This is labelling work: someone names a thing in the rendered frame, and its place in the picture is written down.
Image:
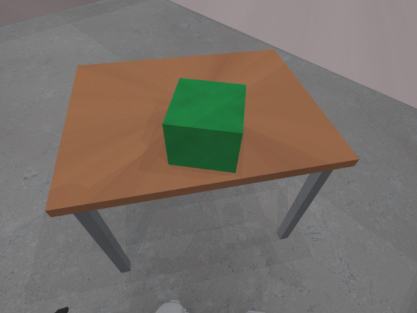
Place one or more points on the carton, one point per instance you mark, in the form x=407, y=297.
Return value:
x=203, y=126

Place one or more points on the table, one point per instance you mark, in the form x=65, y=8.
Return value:
x=112, y=150

